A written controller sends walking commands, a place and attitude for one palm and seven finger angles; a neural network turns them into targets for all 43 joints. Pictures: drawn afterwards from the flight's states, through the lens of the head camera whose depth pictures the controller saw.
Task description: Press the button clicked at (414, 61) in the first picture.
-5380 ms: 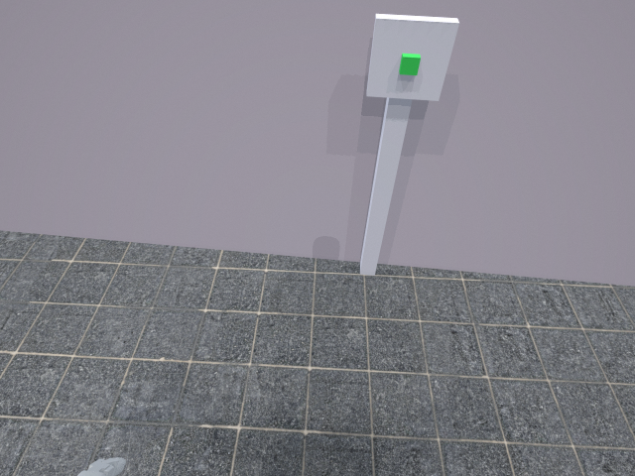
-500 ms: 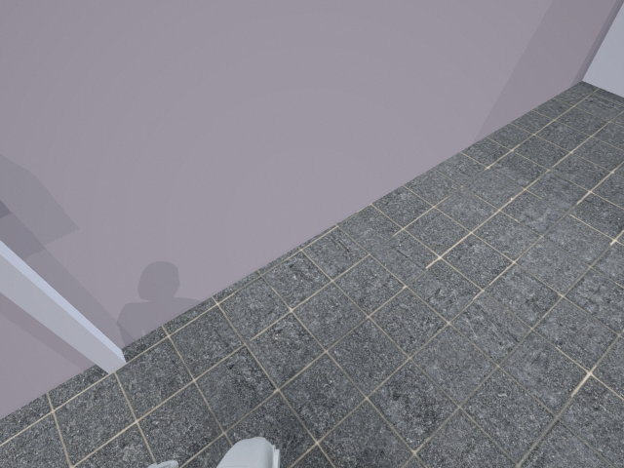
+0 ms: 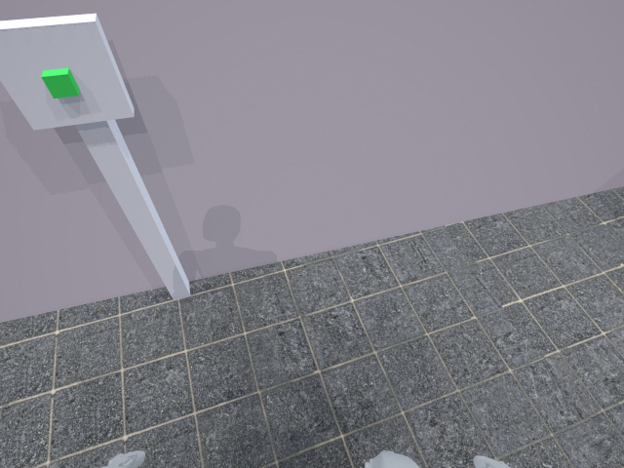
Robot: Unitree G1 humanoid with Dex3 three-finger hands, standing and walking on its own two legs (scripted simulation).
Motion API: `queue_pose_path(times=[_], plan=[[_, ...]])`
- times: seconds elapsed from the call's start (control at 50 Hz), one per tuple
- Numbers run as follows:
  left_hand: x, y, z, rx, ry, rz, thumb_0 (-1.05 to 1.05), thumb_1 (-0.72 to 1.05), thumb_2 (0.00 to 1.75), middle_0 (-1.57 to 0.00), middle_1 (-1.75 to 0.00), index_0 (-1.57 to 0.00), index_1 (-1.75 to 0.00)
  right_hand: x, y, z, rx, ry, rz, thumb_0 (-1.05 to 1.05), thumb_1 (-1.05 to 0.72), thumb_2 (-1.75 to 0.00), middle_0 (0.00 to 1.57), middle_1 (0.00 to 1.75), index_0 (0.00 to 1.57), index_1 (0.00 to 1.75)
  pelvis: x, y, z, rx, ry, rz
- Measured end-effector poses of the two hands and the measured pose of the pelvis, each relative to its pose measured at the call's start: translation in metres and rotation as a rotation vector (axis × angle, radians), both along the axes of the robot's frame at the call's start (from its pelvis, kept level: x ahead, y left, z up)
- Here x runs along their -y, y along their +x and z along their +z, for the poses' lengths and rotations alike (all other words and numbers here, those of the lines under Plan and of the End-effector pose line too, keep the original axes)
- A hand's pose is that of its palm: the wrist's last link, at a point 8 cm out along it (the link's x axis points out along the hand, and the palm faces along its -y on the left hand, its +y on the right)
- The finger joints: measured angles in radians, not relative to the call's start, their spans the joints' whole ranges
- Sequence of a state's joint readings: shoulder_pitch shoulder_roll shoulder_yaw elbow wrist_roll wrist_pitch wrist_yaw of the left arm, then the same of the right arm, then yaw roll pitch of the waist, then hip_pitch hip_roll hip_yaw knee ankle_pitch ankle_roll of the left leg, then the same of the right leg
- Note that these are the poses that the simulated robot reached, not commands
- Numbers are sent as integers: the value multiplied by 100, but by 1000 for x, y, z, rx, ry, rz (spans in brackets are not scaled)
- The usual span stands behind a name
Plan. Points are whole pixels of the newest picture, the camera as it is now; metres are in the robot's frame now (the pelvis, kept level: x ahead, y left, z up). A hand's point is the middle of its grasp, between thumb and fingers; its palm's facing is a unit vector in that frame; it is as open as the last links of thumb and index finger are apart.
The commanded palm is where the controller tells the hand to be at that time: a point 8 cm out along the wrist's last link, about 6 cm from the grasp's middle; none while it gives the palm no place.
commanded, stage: turn to face it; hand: left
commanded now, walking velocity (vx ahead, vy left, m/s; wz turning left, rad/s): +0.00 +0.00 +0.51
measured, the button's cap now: (61, 82) +0.67 +0.48 +0.10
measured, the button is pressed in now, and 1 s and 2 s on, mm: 0 0 0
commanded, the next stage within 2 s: take the last steps up to it in 0.38 s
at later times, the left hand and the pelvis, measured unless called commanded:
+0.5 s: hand out of the picture -0.03 +0.19 -0.17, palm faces +0.30 -0.93 -0.23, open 7.4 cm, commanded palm none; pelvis -0.02 -0.01 +0.00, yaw +15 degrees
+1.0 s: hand out of the picture +0.04 +0.22 -0.16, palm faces +0.30 -0.94 -0.17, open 7.4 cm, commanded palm none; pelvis +0.02 +0.03 +0.01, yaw +18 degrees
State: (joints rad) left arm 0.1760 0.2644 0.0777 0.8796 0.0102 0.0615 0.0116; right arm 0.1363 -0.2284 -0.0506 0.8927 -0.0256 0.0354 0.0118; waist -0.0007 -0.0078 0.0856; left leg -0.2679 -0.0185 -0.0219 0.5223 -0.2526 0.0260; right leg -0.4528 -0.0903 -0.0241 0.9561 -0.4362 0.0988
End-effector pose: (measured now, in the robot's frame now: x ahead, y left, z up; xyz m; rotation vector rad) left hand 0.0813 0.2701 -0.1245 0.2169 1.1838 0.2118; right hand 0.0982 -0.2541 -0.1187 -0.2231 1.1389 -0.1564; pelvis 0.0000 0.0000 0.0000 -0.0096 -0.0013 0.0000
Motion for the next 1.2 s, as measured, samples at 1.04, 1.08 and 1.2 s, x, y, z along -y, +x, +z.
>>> queue_pose_path(times=[1.04, 1.08, 1.2], plan=[[7, -41, -2, 3, -105, 248, 1, 90, 90, -20, -30, -19, -30, -59, -88, -20, -387, 58, 118, 0, -91, -90, 20, 29, 20, 30, -29, 35, 6, 22, 25, 309], [11, -16, -2, 37, -94, 234, 1, 90, 90, -20, -30, -19, -30, -54, -88, -26, -427, 68, 106, 0, -91, -90, 20, 29, 20, 30, -24, 49, 2, 21, 30, 308], [23, 7, -2, 101, -77, 316, 0, 91, 90, -20, -30, -20, -30, -45, -37, -34, -449, 76, 158, 1, -91, -90, 20, 29, 20, 30, -16, 85, -3, 36, 20, 345]])
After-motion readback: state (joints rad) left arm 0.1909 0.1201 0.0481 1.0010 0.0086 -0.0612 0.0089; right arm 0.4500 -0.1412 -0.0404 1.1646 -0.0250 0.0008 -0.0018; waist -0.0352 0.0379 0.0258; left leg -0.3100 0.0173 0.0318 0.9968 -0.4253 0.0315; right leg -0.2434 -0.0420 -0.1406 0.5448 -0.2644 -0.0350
